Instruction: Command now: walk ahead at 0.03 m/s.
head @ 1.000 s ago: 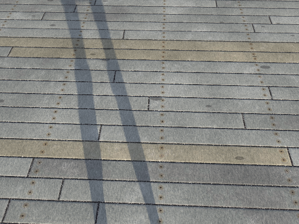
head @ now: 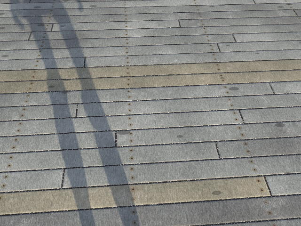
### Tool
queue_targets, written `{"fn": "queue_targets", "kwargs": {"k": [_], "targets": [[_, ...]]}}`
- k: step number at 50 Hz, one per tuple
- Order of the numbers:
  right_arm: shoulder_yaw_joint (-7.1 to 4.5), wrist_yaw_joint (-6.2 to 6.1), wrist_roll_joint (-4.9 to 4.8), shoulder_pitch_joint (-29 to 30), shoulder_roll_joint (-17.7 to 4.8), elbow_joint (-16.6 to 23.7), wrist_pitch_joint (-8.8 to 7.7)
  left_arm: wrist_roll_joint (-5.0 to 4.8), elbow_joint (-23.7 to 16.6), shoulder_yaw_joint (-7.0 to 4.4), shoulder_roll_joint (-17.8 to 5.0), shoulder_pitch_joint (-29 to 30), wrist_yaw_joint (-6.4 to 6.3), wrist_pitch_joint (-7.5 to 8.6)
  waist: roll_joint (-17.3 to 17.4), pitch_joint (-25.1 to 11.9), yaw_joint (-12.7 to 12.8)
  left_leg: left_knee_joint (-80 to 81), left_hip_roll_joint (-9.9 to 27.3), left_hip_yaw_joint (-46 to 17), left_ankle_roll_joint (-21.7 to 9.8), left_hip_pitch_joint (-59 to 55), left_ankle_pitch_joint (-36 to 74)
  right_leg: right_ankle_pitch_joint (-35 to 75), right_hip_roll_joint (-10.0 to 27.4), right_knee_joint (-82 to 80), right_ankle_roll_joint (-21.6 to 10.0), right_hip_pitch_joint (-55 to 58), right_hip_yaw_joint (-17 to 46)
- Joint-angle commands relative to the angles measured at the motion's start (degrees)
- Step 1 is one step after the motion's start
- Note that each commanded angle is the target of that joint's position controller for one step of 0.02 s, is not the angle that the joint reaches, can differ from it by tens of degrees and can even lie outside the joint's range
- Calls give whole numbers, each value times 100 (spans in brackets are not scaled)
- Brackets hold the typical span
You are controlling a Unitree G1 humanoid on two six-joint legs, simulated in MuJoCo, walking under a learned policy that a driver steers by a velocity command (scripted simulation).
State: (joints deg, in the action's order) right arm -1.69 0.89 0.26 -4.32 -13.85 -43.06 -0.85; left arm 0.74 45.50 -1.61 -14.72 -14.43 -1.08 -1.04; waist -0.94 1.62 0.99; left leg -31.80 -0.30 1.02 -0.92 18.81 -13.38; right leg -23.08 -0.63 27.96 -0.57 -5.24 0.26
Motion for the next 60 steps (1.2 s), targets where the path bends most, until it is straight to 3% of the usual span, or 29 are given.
{"fn": "queue_targets", "kwargs": {"k": [1,13,15,17,20,22,23,25,26,27,28,29,30,31,33,35,38,41,45,48,50,51,52,53,54,55,56,57,60], "targets": [[-167,14,-4,77,-696,215,-98,-12,-207,-197,-692,-305,-53,-23,301,-722,-14,86,593,-663,-538,-1254,3068,2098,309,-235,29,-412,266],[-180,-85,-21,294,-653,-388,-8,-8,209,-216,-577,-326,-135,-53,111,-279,-23,357,433,-575,-414,-1033,1720,1369,315,-480,34,-498,218],[-226,-131,-75,141,-717,-562,40,-48,321,-225,-562,-448,-152,-34,145,-220,-43,409,281,-501,-424,-971,-211,0,212,-481,-95,-715,131],[-258,-174,-107,121,-766,-602,43,-90,281,-226,-580,-408,-174,37,69,235,-71,521,242,-598,-473,-414,-2180,-1237,291,-473,-336,-1130,293],[-240,-131,-158,283,-643,-565,-179,-157,343,-230,-626,-810,-176,292,-3,635,91,304,206,-636,-469,321,-2309,-1694,607,-743,-649,-1001,811],[-209,-30,-193,623,-478,-436,-398,-187,463,-334,-979,-1090,-143,435,-740,792,180,-691,-131,87,-258,1088,-1078,-1460,1407,-1490,-1069,-283,1910],[-217,14,-198,633,-521,-411,-487,-206,448,-371,-1095,-900,-124,472,-940,973,75,-829,-54,197,-284,1396,-722,-649,1805,-1556,-1221,-46,2267],[-232,78,-204,329,-544,-510,-566,-212,423,-340,-933,-786,-65,493,-761,812,-111,-325,6,205,-427,958,-782,766,1763,-1176,-1108,89,1917],[-286,92,-223,-311,-601,-743,-554,-189,324,-327,-923,-468,-30,478,-689,525,-446,144,-128,245,-532,-209,-568,1522,1433,-786,-902,-374,1407],[-444,103,-212,-1200,-962,-1051,-552,-185,155,-301,-859,-110,-23,496,-295,116,-850,461,51,-393,-764,-1498,-301,2688,839,338,-570,-1048,693],[-641,108,-178,-2112,-1606,-1279,-537,-171,-50,-237,-594,-61,-24,577,1090,-394,-1039,1122,1073,-2462,-1411,-2991,-347,2431,-34,2546,-24,-2436,-136],[-529,114,-149,-2194,-1386,-1259,-531,-193,-82,-210,-526,-159,-49,676,1438,-693,-965,1902,2030,-4052,-1809,-3475,-54,-595,-253,3964,40,-3406,393],[-378,103,-109,-1757,-1017,-1179,-559,-351,-70,-270,-684,-176,-16,728,809,-224,-692,1887,2150,-3702,-1725,-3022,-50,-639,81,4519,-146,-3754,763],[-306,89,-77,-1408,-804,-1053,-564,-422,-33,-256,-622,-156,23,734,462,2,-490,1949,1951,-3045,-1540,-2655,-101,-195,374,4507,-287,-3799,710],[-189,75,-60,-1120,-585,-1003,-546,-282,-45,-312,-585,17,52,675,292,328,-292,2217,1531,-1978,-1195,-2061,246,572,801,3848,-304,-3676,497],[-174,33,-40,-1214,-651,-1039,-487,-193,-33,-304,-443,-36,109,602,460,315,-231,2426,1237,-1403,-1110,-1763,726,970,860,3468,-130,-3391,256],[-208,-75,-41,-1376,-936,-1098,-448,-151,-282,-247,-307,559,104,558,331,451,-319,2618,1148,-946,-1153,-1546,1304,1493,841,2444,159,-3499,50],[-224,-136,-56,-1512,-1065,-1114,-422,-177,-495,-160,-197,1233,145,593,458,506,-500,2695,1017,-582,-1048,-1298,1293,2287,645,1160,228,-3061,-130],[-249,-135,-158,-1845,-1088,-1257,-390,-227,-695,-155,-319,1740,250,616,474,619,-561,2587,1341,-572,-998,-1744,1312,2518,523,444,59,-2930,-54],[-305,-141,-154,-1744,-1193,-1243,-327,-223,-716,-240,-575,1576,318,651,558,366,-268,2018,1533,-516,-838,-2278,2507,2094,363,216,-231,-2500,-83],[-298,-144,-102,-1590,-1184,-1189,-248,-218,-343,-447,-925,291,274,629,617,-495,447,402,1225,-211,-621,-2119,4189,1892,-1,162,-529,-770,-370],[-213,-157,-27,-1618,-1023,-1087,-226,-196,-80,-559,-1208,-775,214,600,333,-1248,870,-1170,944,-55,-428,-1080,3254,1688,545,331,-795,928,231],[21,-106,-43,-2377,-179,-981,-323,-70,88,-668,-1781,-1281,225,588,-1284,-2134,480,-3492,-138,47,-42,1117,-29,60,2046,-295,-1714,2835,3132],[-47,-63,-161,-2145,-576,-1056,-474,-110,60,-507,-1238,-1190,252,606,-1247,-2262,593,-4339,-218,-805,-116,1783,-1825,-728,2268,-1282,-1765,2724,4470],[-177,-27,-331,-1623,-1027,-848,-567,-130,3,-405,-986,-613,257,635,-991,-1224,484,-4621,123,-768,-239,2334,-1514,-778,2136,-1391,-1483,1952,3674],[-170,-41,-339,-1252,-1051,-743,-614,-113,-93,-346,-828,-148,258,650,-517,-728,326,-4417,444,-617,-305,2223,-997,-237,1913,-1493,-1343,1113,2883],[-187,-69,-242,-1123,-981,-723,-606,-69,-112,-309,-712,189,281,674,-241,-373,129,-4015,669,-545,-282,2003,-593,420,1694,-1650,-1263,354,2288],[-215,-89,-172,-1248,-926,-766,-535,-13,-125,-266,-590,379,292,718,-304,-296,-83,-3732,863,-609,-272,1610,-316,845,1498,-1807,-1187,-122,1877],[-179,-116,-119,-1369,-652,-804,-329,-62,27,-273,-631,361,304,800,-304,-134,-271,-3228,967,-530,-103,1336,-56,1474,1325,-2167,-1300,-697,1241]]}}
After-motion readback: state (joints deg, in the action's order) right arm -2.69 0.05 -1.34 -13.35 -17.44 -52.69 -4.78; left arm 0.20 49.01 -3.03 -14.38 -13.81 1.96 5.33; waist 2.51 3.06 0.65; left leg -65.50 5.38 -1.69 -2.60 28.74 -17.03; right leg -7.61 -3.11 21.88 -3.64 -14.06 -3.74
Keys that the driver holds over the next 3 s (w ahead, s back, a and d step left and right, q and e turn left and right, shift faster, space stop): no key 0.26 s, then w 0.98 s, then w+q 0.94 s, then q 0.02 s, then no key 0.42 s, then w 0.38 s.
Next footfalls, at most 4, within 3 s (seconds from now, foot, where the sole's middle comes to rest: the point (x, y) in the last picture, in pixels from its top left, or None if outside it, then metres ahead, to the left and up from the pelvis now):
1.02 right None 0.42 -0.13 -0.77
1.58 left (131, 178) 0.71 0.12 -0.77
2.06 right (155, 124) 1.05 0.01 -0.77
2.52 left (101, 119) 1.07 0.32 -0.77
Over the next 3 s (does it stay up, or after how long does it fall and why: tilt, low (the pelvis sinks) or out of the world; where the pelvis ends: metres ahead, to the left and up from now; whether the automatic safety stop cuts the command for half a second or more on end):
stays up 1.10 0.18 0.01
